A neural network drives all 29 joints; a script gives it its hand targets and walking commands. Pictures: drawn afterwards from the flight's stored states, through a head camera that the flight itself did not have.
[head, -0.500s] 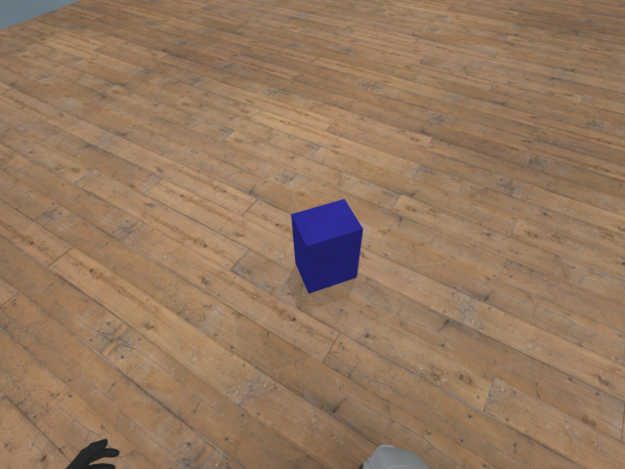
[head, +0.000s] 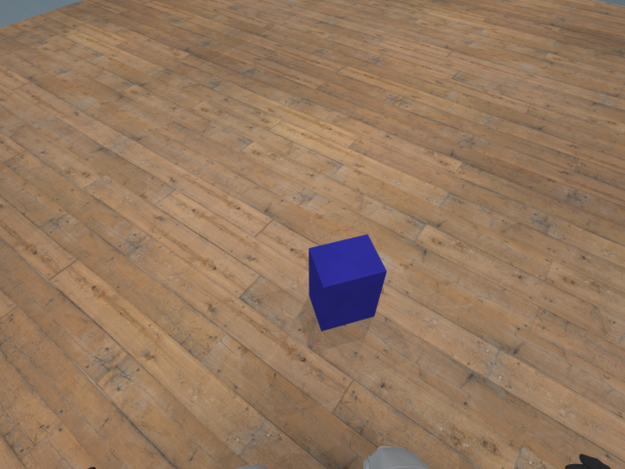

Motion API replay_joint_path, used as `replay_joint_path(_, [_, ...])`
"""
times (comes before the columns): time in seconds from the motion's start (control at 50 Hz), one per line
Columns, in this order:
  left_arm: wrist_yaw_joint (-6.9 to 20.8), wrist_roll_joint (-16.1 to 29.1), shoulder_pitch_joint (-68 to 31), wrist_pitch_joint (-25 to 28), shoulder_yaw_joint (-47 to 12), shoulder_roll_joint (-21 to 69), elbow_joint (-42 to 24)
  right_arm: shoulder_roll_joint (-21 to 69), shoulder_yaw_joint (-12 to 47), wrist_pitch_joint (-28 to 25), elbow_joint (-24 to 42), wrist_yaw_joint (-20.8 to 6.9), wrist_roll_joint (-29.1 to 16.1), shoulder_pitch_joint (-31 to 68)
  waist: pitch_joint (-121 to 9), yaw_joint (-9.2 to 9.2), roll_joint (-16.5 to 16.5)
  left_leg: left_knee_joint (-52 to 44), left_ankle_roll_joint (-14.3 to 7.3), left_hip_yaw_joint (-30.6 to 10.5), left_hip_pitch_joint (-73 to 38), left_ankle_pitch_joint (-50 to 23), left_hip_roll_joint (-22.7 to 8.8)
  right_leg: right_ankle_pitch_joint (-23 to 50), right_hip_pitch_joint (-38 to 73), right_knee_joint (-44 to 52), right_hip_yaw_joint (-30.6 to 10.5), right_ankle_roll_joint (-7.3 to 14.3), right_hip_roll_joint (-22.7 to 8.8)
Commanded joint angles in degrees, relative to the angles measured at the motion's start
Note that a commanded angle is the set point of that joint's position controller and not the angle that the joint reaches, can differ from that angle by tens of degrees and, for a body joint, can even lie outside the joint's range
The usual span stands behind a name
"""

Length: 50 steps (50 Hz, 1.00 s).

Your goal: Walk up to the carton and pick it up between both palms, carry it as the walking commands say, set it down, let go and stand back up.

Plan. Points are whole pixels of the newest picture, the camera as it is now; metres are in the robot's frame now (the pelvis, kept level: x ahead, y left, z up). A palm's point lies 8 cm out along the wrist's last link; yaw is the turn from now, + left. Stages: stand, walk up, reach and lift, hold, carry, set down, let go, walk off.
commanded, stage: walk up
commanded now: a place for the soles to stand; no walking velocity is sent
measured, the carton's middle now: (343, 284) +0.74 -0.08 -0.61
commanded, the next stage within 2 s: none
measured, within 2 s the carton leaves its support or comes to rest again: neither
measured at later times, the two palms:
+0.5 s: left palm (59, 441) +0.17 +0.35 -0.08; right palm (533, 361) +0.28 -0.32 -0.10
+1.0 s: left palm (111, 350) +0.30 +0.33 -0.09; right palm (521, 355) +0.29 -0.30 -0.09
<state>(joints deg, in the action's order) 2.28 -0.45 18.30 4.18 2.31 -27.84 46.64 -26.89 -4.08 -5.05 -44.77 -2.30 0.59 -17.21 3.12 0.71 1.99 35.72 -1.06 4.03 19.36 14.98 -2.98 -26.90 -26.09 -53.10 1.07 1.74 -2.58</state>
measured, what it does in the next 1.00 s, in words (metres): walks ahead: right foot, then left foot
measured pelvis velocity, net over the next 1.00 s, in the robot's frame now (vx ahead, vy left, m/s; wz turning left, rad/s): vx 0.18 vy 0.01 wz -0.03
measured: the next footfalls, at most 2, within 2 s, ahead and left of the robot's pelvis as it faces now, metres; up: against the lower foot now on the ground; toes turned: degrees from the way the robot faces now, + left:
right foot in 0.12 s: +0.20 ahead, -0.12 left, +0.00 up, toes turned -2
left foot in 0.48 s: +0.27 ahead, +0.14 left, +0.00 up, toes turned +4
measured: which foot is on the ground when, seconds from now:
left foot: down 0.00-0.14, up 0.16-0.46, down 0.48-1.00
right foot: up 0.00-0.10, down 0.12-1.00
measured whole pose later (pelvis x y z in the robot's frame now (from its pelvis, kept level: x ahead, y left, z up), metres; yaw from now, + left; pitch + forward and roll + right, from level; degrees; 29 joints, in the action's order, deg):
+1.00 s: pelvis +0.18 +0.01 +0.01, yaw -1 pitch -2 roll +0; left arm -0.5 0.2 4.6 2.0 -0.6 -25.2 58.6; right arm -22.2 0.3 -1.1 -60.4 -0.8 -0.2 -2.2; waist 4.0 0.0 0.8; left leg 29.9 0.5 4.5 16.6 11.5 -3.2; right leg -18.1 -10.7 -30.6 -0.1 -1.4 -1.7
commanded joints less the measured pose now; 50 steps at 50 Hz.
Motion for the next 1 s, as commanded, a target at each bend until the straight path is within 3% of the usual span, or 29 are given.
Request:
replay_joint_path(0.0, [0.53, 0.3, 4.52, 1.43, 4.36, -9.43, -2.02, -14.7, -3.81, 0.29, 3.48, -0.34, 0.19, 0.69, 1.05, -0.67, -15.44, -17.34, -12.31, -13.12, 5.69, 16.3, -12.1, 8.33, 2.44, 7.84, 2.99, 0.06, -0.03])
replay_joint_path(0.06, [0.78, -0.25, 7.47, 1.16, 5.38, -9.76, 0.24, -12.88, -3.63, 1.02, 3.88, -0.99, -0.01, 5.57, -0.37, -3.7, -13.49, -12.65, -8.17, -9.82, 14.8, 26.92, -8.6, 14.91, 14.88, 13.47, 3.68, 0.65, 1.85])
replay_joint_path(0.08, [0.19, -0.66, 11.08, 1.16, 6.58, -11.55, 0.62, -12.02, -3.28, 1.13, 4.8, -0.78, 0.06, 4.98, -2.37, -5.81, -5.62, -3.3, -6.47, -7.92, 19.23, 25.87, -7.23, 8.69, 22.93, 14.95, 1.33, 1.57, 1.86])
replay_joint_path(0.1, [-0.58, -0.8, 13.03, 1.84, 7.22, -12.95, 0.21, -8.34, -1.8, 1.2, 4.93, -0.54, 0.19, 3.5, -3.05, -7.28, 8.0, 10.15, -3.69, -3.34, 24.85, 23.76, -2.88, -6.01, 26.46, 27.46, -11.15, 4.32, -4.6])
replay_joint_path(0.12, [-1.57, -1.18, 14.54, 2.56, 7.65, -17.45, -1.0, -7.51, -1.38, 1.45, 4.88, -0.41, -0.3, 3.89, -2.42, -7.84, 13.21, 27.9, -1.08, -2.52, 29.94, 18.11, 3.91, -23.7, 25.03, 41.3, -37.42, 6.48, -18.14])
replay_joint_path(0.14, [-2.08, -0.68, 9.04, 2.9, 7.26, -18.26, -3.61, -9.92, -1.62, 1.85, 4.46, 0.09, -0.23, 5.04, 1.52, -5.9, 4.81, 32.31, -0.82, -9.14, 29.85, 12.4, 1.49, -24.94, 19.69, 44.14, -40.06, 8.96, -21.68])
replay_joint_path(0.18, [-2.4, 0.23, 3.87, 3.22, 6.8, -14.78, -3.35, -11.4, -1.83, 1.65, 1.42, 0.02, -0.03, 1.51, 4.38, -2.63, 0.85, 30.03, -1.41, -9.1, 27.53, 3.22, -2.71, -7.84, 19.43, 40.11, -29.59, 7.7, -16.18])
replay_joint_path(0.2, [-2.47, -0.09, 3.94, 3.53, 6.79, -14.73, -3.42, -11.1, -2.02, 1.53, -0.08, -0.06, -0.38, -1.76, 2.43, -2.07, 4.88, 28.99, -1.1, -9.8, 25.67, 4.38, -1.88, 8.57, 21.31, 36.45, -26.04, 8.18, -15.3])
replay_joint_path(0.22, [-2.52, 0.23, 5.37, 3.58, 6.94, -14.12, -3.74, -11.02, -1.71, 1.79, 0.35, -0.28, -0.46, -0.66, 0.66, -2.09, 1.25, 27.57, -0.88, -10.36, 22.41, 5.06, -2.58, 20.07, 21.73, 34.43, -22.83, 8.58, -16.68])
replay_joint_path(0.24, [-2.54, 0.21, 6.65, 3.69, 6.47, -14.03, -3.03, -10.08, -2.02, 1.79, 1.03, -0.08, -0.08, -1.49, -0.17, -1.72, 2.84, 24.64, 0.04, -9.24, 21.42, 7.66, -2.12, 30.37, 22.86, 31.83, -19.07, 10.74, -16.69])
replay_joint_path(0.3, [-2.2, -0.24, 4.42, 3.01, 5.74, -13.21, -3.5, -7.56, -1.03, 1.95, 1.45, -0.91, -0.18, 2.9, -0.73, -2.54, 7.67, 13.15, 0.4, -4.17, 11.35, 6.97, -2.04, 40.08, 17.06, 28.73, -8.69, 11.65, -13.5])
replay_joint_path(0.38, [-2.84, 0.37, 1.38, 1.83, 3.64, -12.6, -3.72, -6.37, -1.42, 2.59, 1.84, -0.15, -0.43, 2.92, -2.87, -1.25, 7.88, 2.84, -0.54, 0.88, -1.04, -2.46, 0.73, 49.86, 13.31, 23.16, -4.01, 9.02, -11.21])
replay_joint_path(0.42, [-2.84, 0.71, -0.34, 0.93, 2.81, -10.37, -4.0, -7.54, -1.75, 1.93, -1.48, 0.88, 0.18, -0.71, -5.08, 0.75, 5.51, -4.05, -2.05, 1.61, -9.2, -11.53, 2.59, 42.54, 8.73, 15.0, -0.64, 5.55, -6.49])
replay_joint_path(0.44, [-3.06, 1.12, 0.07, 1.02, 1.77, -9.12, -4.59, -10.65, -2.8, 1.56, -1.35, 1.53, 0.79, -2.46, -6.88, 2.01, -2.49, -6.38, -4.43, -5.73, -13.72, -19.65, -2.25, 36.42, 4.37, 8.99, 0.52, 3.0, -5.25])
replay_joint_path(0.46, [-3.19, 1.52, 1.05, 0.15, 1.44, -7.39, -3.94, -14.38, -3.29, 1.53, -1.18, 1.67, 0.18, -0.78, -8.73, 1.26, -12.49, -10.34, -9.29, -18.76, -15.67, -20.33, -13.57, 17.29, -0.48, 0.59, 3.61, -0.02, 0.18])
replay_joint_path(0.48, [-3.44, 1.77, 1.24, -0.89, 0.98, -6.72, -4.47, -13.51, -2.49, 1.41, -0.16, 1.9, -0.46, -0.67, -9.08, 0.69, -11.47, -12.19, -15.19, -27.24, -14.53, -21.46, -19.45, -4.76, -1.99, -1.2, -1.04, -0.13, 0.56])
replay_joint_path(0.5, [-3.37, 1.39, 2.32, -1.03, 1.03, -6.96, -3.66, -12.25, -2.56, 1.72, 0.33, 2.22, -0.7, 1.91, -8.98, -0.18, -8.09, -11.39, -16.35, -23.79, -13.02, -19.91, -18.34, -9.07, -1.09, -2.05, -1.61, 0.1, 1.02])
replay_joint_path(0.52, [-3.48, 1.09, 3.57, -0.69, 1.06, -7.41, -2.26, -12.58, -2.05, 1.97, 0.14, 2.47, -0.98, 4.43, -9.05, -1.28, -6.01, -8.11, -16.27, -22.23, -13.24, -25.44, -17.15, -8.4, 0.38, 3.06, -1.07, -0.14, -0.51])
replay_joint_path(0.56, [-3.58, 0.24, 9.27, 0.39, 1.41, -8.69, 2.85, -10.43, -1.21, 3.25, -1.05, 2.22, -1.48, 10.79, -11.09, -4.29, -5.92, -1.07, -9.36, -11.76, -7.85, -23.25, -10.5, 9.16, 10.66, 20.41, -0.86, 0.29, -1.31])
replay_joint_path(0.58, [-3.64, -0.1, 6.36, 0.71, 2.42, -10.85, 2.48, -9.31, -0.4, 3.45, -0.49, 1.83, -1.43, 11.78, -10.75, -3.4, -2.75, 3.28, -4.95, -7.73, -3.69, -19.61, -5.81, 20.4, 13.56, 23.26, -7.04, 1.67, -4.57])
replay_joint_path(0.6, [-3.78, -0.54, 0.47, 0.51, 2.6, -11.93, 1.98, -7.24, 0.09, 3.88, -0.47, 1.7, -1.7, 11.38, -8.1, -1.46, 0.3, 2.3, -1.95, -4.82, -1.35, -11.24, -1.97, 21.34, 11.77, 24.63, -9.74, 3.32, -6.14])
replay_joint_path(0.62, [-3.78, -0.21, -3.66, 0.22, 2.22, -11.35, 0.82, -6.23, 0.39, 3.97, -2.29, 1.48, -1.48, 10.11, -6.65, 0.55, -1.92, 0.33, -0.78, -3.29, -3.54, -4.83, -1.22, 17.31, 7.34, 27.25, -13.25, 4.42, -9.61])
replay_joint_path(0.66, [-3.67, -0.3, -6.92, -0.48, 0.62, -11.71, 1.66, -8.49, -0.54, 4.06, -4.76, 1.59, -0.81, 10.69, -4.13, 1.35, -4.15, -4.02, -1.87, -6.41, -8.57, 2.16, -3.06, 9.0, -0.02, 24.29, -10.34, 2.86, -7.04])
replay_joint_path(0.68, [-3.6, 0.37, -8.0, -0.58, 0.16, -9.9, 2.61, -8.92, -0.07, 3.87, -5.43, 1.49, -0.03, 13.02, 0.18, -0.13, -3.42, -7.05, -2.79, -9.1, -4.51, 3.27, -4.98, 7.2, 0.47, 24.07, -6.71, 1.52, -4.59])
replay_joint_path(0.74, [-3.53, 0.9, -6.25, -0.28, 0.08, -8.26, 6.45, -7.44, 1.4, 2.91, -7.37, 1.41, -1.02, 15.07, -1.96, -1.69, -3.15, -5.79, -3.02, -9.09, -4.85, -14.51, -5.9, 21.46, 8.18, 22.73, -4.1, 0.55, -3.47])
replay_joint_path(0.76, [-3.29, 0.24, -6.79, -0.47, 0.1, -8.33, 6.39, -7.59, 1.27, 2.72, -7.42, 1.41, -1.25, 14.51, -5.41, -1.8, -0.34, -5.88, -2.67, -8.44, -6.7, -15.7, -6.13, 23.91, 11.55, 24.03, -4.01, 0.36, -3.62])
replay_joint_path(0.84, [-3.33, 0.37, -9.13, -0.95, -0.09, -8.26, 8.06, -6.8, 1.63, 2.84, -10.03, 1.9, -1.74, 16.45, -9.54, -1.1, -2.48, -6.71, -2.45, -6.85, -10.48, -20.14, -5.72, 27.76, 15.11, 23.85, -4.24, 0.18, -4.06])
replay_joint_path(0.92, [-3.18, 0.85, -12.07, -1.71, -0.81, -6.77, 10.5, -7.66, 1.97, 3.07, -12.44, 1.86, -0.91, 18.62, -7.09, -2.21, -6.4, -11.72, -2.76, -7.68, -7.88, -14.33, -6.71, 22.51, 15.73, 26.01, -3.8, -0.33, -3.35])
replay_joint_path(0.98, [-2.9, 0.87, -14.2, -2.07, -1.03, -6.74, 11.95, -7.4, 2.26, 3.2, -14.12, 1.74, -0.87, 19.73, -4.73, -1.87, -5.68, -16.33, -2.19, -8.47, -7.83, -7.45, -7.42, 17.61, 15.03, 29.33, -5.08, -0.5, -3.42])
